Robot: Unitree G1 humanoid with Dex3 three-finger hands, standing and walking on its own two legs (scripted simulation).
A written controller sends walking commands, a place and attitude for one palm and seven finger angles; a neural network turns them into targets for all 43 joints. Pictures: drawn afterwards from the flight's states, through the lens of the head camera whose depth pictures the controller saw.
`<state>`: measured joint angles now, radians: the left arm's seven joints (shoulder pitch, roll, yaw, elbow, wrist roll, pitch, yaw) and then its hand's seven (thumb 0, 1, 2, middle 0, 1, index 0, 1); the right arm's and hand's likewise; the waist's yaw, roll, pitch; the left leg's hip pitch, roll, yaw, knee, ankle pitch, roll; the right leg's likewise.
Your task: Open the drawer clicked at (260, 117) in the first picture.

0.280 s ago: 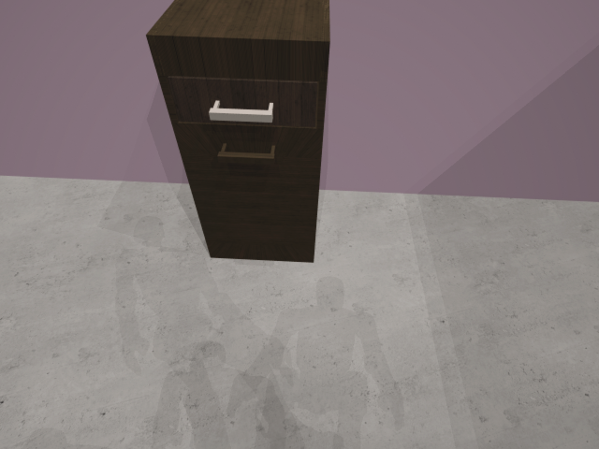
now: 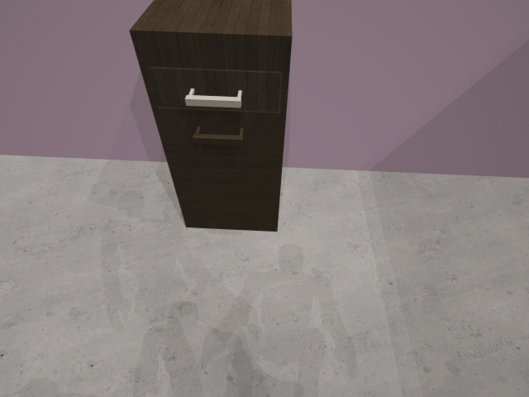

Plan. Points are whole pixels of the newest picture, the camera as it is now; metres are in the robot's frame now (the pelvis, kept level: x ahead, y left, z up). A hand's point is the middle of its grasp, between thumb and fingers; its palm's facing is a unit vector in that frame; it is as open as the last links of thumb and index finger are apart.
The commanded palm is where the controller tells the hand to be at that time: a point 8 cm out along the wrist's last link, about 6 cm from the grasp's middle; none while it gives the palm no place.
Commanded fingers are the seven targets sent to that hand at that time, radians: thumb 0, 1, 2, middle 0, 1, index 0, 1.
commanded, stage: look at it before walking up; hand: left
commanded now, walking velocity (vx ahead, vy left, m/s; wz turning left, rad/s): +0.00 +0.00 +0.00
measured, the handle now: (214, 97) +0.91 +0.20 -0.05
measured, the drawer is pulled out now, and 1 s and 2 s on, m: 0.00 0.00 0.00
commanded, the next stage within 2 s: take the last steps up to it in 0.56 s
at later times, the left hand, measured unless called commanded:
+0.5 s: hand out of the picture +0.04 +0.22 -0.17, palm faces +0.01 -0.97 -0.26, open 7.4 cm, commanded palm none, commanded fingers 0.00 0.90 0.90 -0.20 -0.30 -0.20 -0.30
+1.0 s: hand out of the picture +0.02 +0.19 -0.19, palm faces +0.04 -0.99 -0.17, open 7.4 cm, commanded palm none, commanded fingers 0.00 0.90 0.90 -0.20 -0.30 -0.20 -0.30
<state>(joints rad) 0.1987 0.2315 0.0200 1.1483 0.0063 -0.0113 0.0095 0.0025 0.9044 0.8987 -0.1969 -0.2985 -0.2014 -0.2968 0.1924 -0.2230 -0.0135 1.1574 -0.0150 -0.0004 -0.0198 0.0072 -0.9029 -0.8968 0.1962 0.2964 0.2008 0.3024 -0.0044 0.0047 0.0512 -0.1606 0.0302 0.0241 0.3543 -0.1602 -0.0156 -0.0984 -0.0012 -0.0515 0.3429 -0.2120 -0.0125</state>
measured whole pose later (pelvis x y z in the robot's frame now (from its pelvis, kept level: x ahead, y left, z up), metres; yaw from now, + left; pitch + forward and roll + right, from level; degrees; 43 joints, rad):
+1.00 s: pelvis +0.05 +0.01 -0.02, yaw -1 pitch -1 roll +1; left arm 0.32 0.18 0.04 1.16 0.01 0.01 -0.01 0.00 0.91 0.90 -0.20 -0.30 -0.20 -0.30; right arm 0.32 -0.14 -0.02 1.17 -0.03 -0.01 -0.01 0.01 -0.90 -0.90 0.19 0.30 0.20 0.30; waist -0.01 -0.03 0.01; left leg -0.19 0.01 0.04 0.54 -0.34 0.00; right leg -0.15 -0.03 -0.04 0.55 -0.39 -0.02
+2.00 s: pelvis +0.36 -0.06 -0.02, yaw +2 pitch -1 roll +2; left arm 0.24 0.20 0.07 1.01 0.02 -0.04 -0.01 0.01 0.92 0.90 -0.19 -0.30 -0.20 -0.30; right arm 0.30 -0.20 -0.06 1.09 -0.02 0.02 0.00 0.00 -0.93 -0.90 0.20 0.30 0.20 0.30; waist 0.01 0.02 0.06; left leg -0.29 0.05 0.06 0.81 -0.49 0.00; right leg -0.38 -0.06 -0.08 0.64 -0.24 -0.02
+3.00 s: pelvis +0.33 -0.08 -0.03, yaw -2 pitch -2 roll +0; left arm 0.32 0.17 0.02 0.97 0.02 0.02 0.02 0.00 0.92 0.90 -0.20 -0.30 -0.20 -0.30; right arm 0.28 -0.17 -0.02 0.98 -0.03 0.03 0.00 0.01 -0.92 -0.90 0.20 0.30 0.20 0.30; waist 0.01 -0.01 0.00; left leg -0.39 0.01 0.09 0.61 -0.20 0.05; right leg -0.26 0.00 -0.02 0.65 -0.37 -0.03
